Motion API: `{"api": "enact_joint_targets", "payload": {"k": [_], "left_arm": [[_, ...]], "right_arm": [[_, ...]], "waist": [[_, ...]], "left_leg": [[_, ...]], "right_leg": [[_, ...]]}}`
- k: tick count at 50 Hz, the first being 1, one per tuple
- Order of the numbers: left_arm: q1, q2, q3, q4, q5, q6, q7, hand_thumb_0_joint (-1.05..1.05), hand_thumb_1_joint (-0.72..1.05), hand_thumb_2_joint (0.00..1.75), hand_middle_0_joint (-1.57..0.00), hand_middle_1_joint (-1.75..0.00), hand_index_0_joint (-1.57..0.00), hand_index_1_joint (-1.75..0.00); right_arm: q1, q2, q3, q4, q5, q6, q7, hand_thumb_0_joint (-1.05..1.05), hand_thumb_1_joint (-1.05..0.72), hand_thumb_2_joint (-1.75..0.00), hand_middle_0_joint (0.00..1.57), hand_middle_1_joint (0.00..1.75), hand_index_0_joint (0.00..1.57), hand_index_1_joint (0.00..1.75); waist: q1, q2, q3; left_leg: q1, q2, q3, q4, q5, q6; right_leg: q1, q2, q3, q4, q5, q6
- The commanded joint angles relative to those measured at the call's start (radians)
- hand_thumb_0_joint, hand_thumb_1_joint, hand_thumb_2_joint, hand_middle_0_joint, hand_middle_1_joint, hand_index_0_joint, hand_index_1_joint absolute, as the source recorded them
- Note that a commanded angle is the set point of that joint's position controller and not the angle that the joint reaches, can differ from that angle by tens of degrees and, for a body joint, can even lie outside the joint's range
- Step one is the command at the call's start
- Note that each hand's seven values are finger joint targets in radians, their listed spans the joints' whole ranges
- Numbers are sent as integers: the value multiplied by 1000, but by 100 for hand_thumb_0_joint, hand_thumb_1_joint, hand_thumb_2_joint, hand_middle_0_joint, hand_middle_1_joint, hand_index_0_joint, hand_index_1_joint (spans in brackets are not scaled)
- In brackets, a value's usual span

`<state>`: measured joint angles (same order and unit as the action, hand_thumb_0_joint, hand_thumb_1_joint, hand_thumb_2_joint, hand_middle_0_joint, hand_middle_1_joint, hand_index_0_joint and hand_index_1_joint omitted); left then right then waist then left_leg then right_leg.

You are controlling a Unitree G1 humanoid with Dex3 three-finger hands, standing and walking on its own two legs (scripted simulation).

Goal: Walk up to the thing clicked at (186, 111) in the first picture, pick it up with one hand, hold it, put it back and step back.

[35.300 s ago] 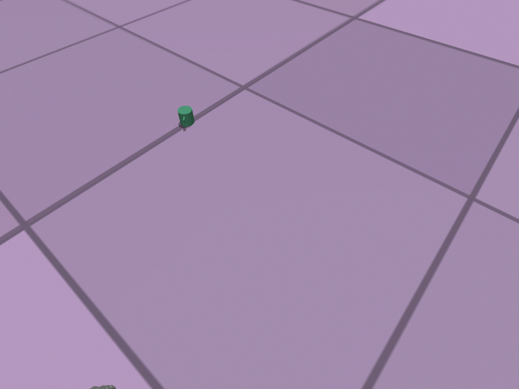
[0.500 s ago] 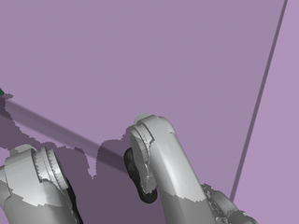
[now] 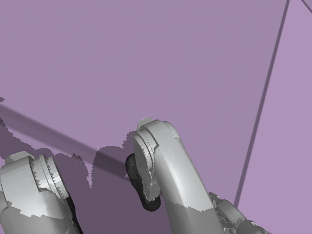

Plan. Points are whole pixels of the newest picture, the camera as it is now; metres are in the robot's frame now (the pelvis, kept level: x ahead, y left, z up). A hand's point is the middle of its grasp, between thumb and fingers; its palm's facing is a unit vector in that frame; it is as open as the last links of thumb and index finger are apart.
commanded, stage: open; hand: left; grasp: from above
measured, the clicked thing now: out of the picture +0.46 +0.34 -0.26
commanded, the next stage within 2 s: withdraw in 0.54 s
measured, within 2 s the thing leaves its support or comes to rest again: neither
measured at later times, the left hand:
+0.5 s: hand out of the picture +0.45 +0.35 -0.22, palm faces -0.42 -0.14 -0.89, open 13.9 cm
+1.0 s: hand out of the picture +0.46 +0.36 -0.15, palm faces -0.31 -0.09 -0.94, open 14.2 cm
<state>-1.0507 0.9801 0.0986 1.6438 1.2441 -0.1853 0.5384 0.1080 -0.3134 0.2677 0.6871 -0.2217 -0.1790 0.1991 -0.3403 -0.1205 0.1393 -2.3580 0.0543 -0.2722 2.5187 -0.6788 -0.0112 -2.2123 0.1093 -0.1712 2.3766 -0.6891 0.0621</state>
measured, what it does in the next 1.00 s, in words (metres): stands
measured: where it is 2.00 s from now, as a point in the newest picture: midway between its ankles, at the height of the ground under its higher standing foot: (110, 208)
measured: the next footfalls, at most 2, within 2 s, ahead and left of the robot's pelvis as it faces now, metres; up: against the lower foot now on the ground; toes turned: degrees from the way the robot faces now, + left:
none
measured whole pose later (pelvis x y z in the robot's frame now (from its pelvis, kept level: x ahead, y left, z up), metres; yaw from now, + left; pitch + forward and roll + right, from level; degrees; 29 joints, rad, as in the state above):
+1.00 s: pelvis +0.00 +0.00 +0.01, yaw +2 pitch +31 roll -12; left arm -0.94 0.87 0.12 1.32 1.20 -0.12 0.40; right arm 0.16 -0.30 0.18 0.68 -0.17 -0.12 0.21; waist -0.28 -0.04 0.03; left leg -2.36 0.05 -0.24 2.47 -0.67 -0.01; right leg -2.22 0.09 -0.15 2.36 -0.70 0.05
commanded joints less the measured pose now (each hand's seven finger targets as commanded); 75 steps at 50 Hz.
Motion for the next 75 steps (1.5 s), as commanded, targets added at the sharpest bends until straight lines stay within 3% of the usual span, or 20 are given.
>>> {"api": "enact_joint_targets", "payload": {"k": [1, 10, 19, 20, 27, 28, 30, 33, 40, 43, 44, 48, 52, 57, 58, 59, 63, 67, 71, 75], "left_arm": [[-260, 226, 2, -115, -29, 15, 25, 0, -53, 105, -8, -105, -8, -105], [-256, 229, 2, -139, -43, 11, 3, 0, -54, 102, -7, -103, -7, -103], [-253, 243, 17, -128, -25, -8, 10, 0, -53, 103, -7, -103, -7, -103], [-262, 214, -6, -134, -28, -10, 9, 0, -53, 101, -7, -103, -7, -103], [-266, 219, -7, -141, -26, -3, 7, 0, -52, 100, -7, -104, -7, -103], [-256, 259, 20, -154, -19, -1, 9, 0, -52, 100, -6, -103, -7, -103], [-263, 226, 3, -153, -27, 2, 4, 0, -51, 102, -7, -104, -7, -104], [-251, 236, 6, -125, -29, 5, 6, 0, -52, 97, -6, -104, -8, -102], [-268, 275, 39, -293, -30, 14, -14, 0, -54, 98, -6, -102, -7, -101], [-252, 281, 83, -430, -43, 34, -30, 0, -54, 98, -6, -101, -7, -100], [-200, 261, 78, -427, -42, 49, -44, 0, -54, 98, -6, -101, -7, -100], [-207, 194, 61, -531, -67, 91, -113, 0, -53, 98, -6, -100, -7, -99], [-216, 134, 14, -580, -94, 126, -224, 0, -55, 99, -7, -100, -6, -100], [-220, 13, -85, -564, -143, 128, -383, 0, -54, 100, -7, -100, -7, -100], [-203, 38, -69, -559, -145, 124, -405, 0, -54, 101, -7, -100, -7, -100], [-225, 9, -96, -561, -147, 115, -427, 0, -53, 100, -7, -100, -7, -100], [-235, 24, -98, -563, -144, 74, -466, 0, -51, 99, -9, -99, -8, -99], [-245, 39, -93, -522, -112, 31, -449, 0, -51, 99, -9, -98, -8, -98], [-289, 36, -96, -460, -83, -15, -375, 0, -51, 99, -9, -98, -8, -98], [-369, 104, -67, -389, -26, -45, -281, 0, -51, 98, -9, -99, -9, -99]], "right_arm": [[181, -312, -92, 3, 11, -8, -9, 0, -90, -90, 20, 30, 20, 30], [180, -306, -84, -7, 19, 0, -8, 0, -89, -90, 20, 30, 20, 30], [189, -308, -83, -10, 13, 10, -15, 0, -89, -90, 20, 30, 20, 30], [180, -301, -78, -12, 13, 10, -15, 0, -89, -90, 20, 30, 20, 30], [187, -310, -84, -13, 14, 0, -14, 0, -89, -90, 20, 30, 20, 30], [196, -316, -90, -8, 13, 2, -14, 0, -89, -90, 20, 30, 20, 30], [191, -309, -86, -13, 13, -3, -12, 0, -89, -90, 20, 30, 20, 30], [188, -310, -84, -16, 14, 2, -13, 0, -90, -90, 20, 30, 20, 30], [192, -307, -103, -21, 23, 5, -12, 0, -91, -90, 20, 30, 20, 30], [200, -296, -136, -22, 34, 19, -8, 0, -91, -90, 20, 30, 20, 30], [196, -287, -147, -22, 41, 26, -5, 0, -91, -90, 20, 30, 20, 30], [213, -270, -200, -21, 71, 62, -1, 0, -90, -90, 20, 30, 20, 30], [252, -248, -239, -20, 105, 108, -8, 0, -91, -90, 20, 30, 20, 30], [277, -221, -254, -31, 125, 160, -46, 0, -90, -90, 20, 30, 20, 30], [271, -230, -260, -50, 128, 168, -57, 0, -90, -90, 20, 30, 20, 30], [279, -232, -257, -43, 132, 175, -69, 0, -90, -90, 20, 30, 20, 30], [265, -213, -239, -73, 140, 195, -98, 0, -90, -90, 20, 30, 20, 30], [247, -213, -219, -77, 140, 205, -118, 0, -89, -90, 20, 30, 20, 30], [244, -215, -201, -60, 127, 205, -119, 0, -90, -90, 20, 30, 20, 30], [238, -229, -177, -46, 104, 198, -113, 0, -90, -90, 20, 30, 20, 30]], "waist": [[-35, 525, -644], [-32, 491, -658], [-36, 494, -656], [-35, 488, -658], [-41, 506, -638], [-33, 516, -666], [-39, 519, -673], [-42, 498, -652], [-1, 579, -749], [48, 652, -852], [69, 665, -856], [88, 625, -876], [89, 510, -900], [54, 346, -779], [63, 306, -764], [59, 303, -739], [77, 294, -717], [86, 353, -715], [68, 378, -723], [52, 450, -742]], "left_leg": [[529, 25, 106, -250, 172, 15], [500, 26, 112, -241, 175, 25], [509, 25, 112, -240, 185, 23], [507, 24, 110, -246, 178, 22], [527, 25, 107, -249, 160, 17], [543, 28, 109, -247, 186, 17], [548, 25, 109, -244, 204, 16], [513, 27, 112, -234, 188, 23], [579, 22, 124, -247, 223, 14], [631, 16, 134, -280, 251, 6], [637, 16, 140, -284, 260, 6], [613, 4, 159, -321, 226, 15], [609, -7, 171, -373, 186, 31], [507, -16, 189, -403, 129, 49], [504, -15, 187, -408, 133, 50], [504, -20, 186, -418, 118, 48], [519, -21, 181, -466, 76, 46], [580, -20, 167, -488, 101, 35], [585, -21, 173, -463, 121, 35], [598, -23, 168, -430, 127, 28]], "right_leg": [[288, 22, -111, -209, 260, -83], [322, 29, -104, -223, 267, -79], [331, 29, -104, -221, 277, -79], [317, 29, -108, -222, 268, -80], [296, 23, -108, -218, 249, -81], [321, 27, -104, -218, 270, -82], [316, 24, -109, -211, 283, -81], [323, 29, -102, -219, 279, -79], [331, 21, -95, -213, 295, -85], [345, 14, -85, -214, 312, -90], [335, 13, -76, -214, 316, -92], [298, 4, -50, -249, 285, -95], [361, 3, -18, -319, 248, -93], [408, 0, 24, -421, 180, -92], [416, -2, 27, -428, 174, -96], [392, -7, 18, -438, 159, -100], [378, -12, 17, -442, 115, -103], [321, -20, 6, -409, 145, -107], [295, -22, 1, -379, 173, -101], [249, -20, -14, -330, 178, -103]]}}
